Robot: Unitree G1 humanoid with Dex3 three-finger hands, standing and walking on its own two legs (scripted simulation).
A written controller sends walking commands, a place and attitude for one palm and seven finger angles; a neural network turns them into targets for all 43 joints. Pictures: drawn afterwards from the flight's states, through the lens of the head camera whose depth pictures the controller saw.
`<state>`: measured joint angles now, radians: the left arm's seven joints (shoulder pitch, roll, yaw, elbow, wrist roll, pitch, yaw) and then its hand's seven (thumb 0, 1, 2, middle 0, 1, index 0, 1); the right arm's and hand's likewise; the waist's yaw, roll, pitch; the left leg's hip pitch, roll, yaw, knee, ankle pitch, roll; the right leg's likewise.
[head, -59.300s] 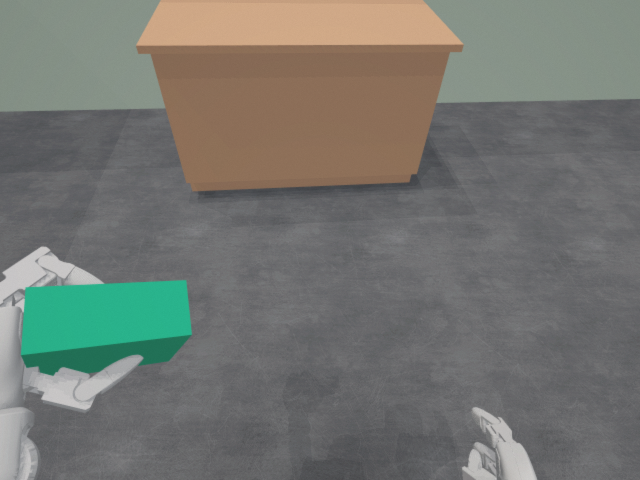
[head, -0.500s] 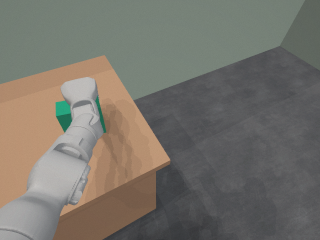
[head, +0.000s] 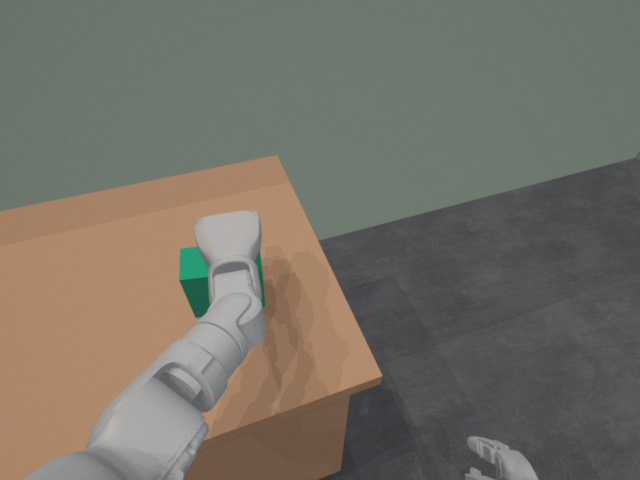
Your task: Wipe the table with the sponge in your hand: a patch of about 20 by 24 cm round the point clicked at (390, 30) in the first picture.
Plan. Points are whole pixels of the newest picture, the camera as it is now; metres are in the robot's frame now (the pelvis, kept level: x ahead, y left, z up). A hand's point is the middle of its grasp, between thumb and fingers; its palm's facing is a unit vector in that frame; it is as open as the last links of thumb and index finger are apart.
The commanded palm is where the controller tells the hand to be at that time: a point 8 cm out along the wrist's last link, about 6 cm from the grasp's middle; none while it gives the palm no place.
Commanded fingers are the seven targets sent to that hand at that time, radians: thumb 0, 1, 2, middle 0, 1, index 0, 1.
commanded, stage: wipe back along the third lane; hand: left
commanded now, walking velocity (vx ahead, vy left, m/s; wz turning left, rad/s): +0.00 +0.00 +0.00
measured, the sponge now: (227, 287) +0.40 +0.18 -0.01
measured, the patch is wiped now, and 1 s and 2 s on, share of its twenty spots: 0.95 0.95 0.95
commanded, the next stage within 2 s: slide back across to the middle lane in 1.76 s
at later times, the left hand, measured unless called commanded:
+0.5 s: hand (247, 294) +0.34 +0.13 +0.06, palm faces +0.04 -0.05 -1.00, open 9.5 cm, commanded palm +0.29 +0.11 +0.08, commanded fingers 0.00 0.10 1.30 -1.20 -1.60 -1.20 -1.60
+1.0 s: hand (259, 322) +0.30 +0.11 +0.05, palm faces +0.02 -0.04 -1.00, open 9.5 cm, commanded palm +0.25 +0.09 +0.08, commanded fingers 0.00 0.10 1.30 -1.20 -1.60 -1.20 -1.60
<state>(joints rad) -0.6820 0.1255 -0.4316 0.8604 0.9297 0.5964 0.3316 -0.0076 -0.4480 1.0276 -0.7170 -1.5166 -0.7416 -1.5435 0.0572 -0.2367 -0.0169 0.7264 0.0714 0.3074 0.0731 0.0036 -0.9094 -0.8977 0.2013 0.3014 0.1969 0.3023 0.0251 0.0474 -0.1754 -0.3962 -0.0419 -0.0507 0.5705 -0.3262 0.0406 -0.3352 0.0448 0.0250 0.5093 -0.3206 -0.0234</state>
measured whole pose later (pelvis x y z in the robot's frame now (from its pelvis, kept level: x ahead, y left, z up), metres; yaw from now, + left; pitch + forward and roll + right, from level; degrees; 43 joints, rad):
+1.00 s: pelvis -0.04 -0.04 +0.00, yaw -1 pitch +1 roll +1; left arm -0.36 0.15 -0.47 0.48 0.95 0.65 0.26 0.00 -0.44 1.03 -0.71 -1.54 -0.76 -1.52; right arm 0.03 -0.27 0.01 0.68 0.10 0.31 0.07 0.01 -0.91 -0.90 0.20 0.30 0.20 0.30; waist 0.04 0.08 -0.12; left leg -0.27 -0.01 -0.04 0.53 -0.28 -0.01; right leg -0.26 0.07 0.02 0.55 -0.31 -0.07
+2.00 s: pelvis -0.04 -0.04 +0.00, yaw -1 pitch +2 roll +1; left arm -0.33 0.15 -0.44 0.43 0.96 0.62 0.25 0.01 -0.46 1.05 -0.74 -1.53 -0.80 -1.50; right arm 0.03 -0.25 0.01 0.66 0.10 0.30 0.06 0.01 -0.91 -0.90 0.20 0.30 0.20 0.30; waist 0.05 0.07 -0.13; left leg -0.30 -0.02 -0.03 0.56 -0.29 -0.01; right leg -0.30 0.06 0.02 0.59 -0.33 -0.07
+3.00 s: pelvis -0.03 -0.05 +0.00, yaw -4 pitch +0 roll +1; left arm -0.03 0.29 -0.24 0.12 0.93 0.51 0.18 -0.01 -0.48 1.05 -0.78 -1.49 -0.83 -1.47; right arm 0.02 -0.27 0.02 0.65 0.09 0.21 0.01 0.01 -0.91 -0.90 0.20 0.30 0.20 0.30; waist 0.05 0.09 -0.08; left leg -0.21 0.01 0.00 0.49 -0.28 -0.01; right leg -0.22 0.09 0.06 0.54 -0.30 -0.08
